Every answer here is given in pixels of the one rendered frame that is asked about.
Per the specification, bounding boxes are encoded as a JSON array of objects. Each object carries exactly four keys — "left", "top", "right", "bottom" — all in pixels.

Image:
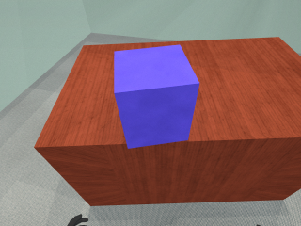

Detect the pedestal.
[{"left": 34, "top": 37, "right": 301, "bottom": 206}]

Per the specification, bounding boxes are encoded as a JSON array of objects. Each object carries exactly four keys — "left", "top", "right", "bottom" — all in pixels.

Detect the robot left hand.
[{"left": 67, "top": 214, "right": 88, "bottom": 226}]

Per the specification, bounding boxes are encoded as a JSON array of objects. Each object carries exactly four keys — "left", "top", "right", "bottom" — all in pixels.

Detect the carton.
[{"left": 114, "top": 44, "right": 200, "bottom": 149}]

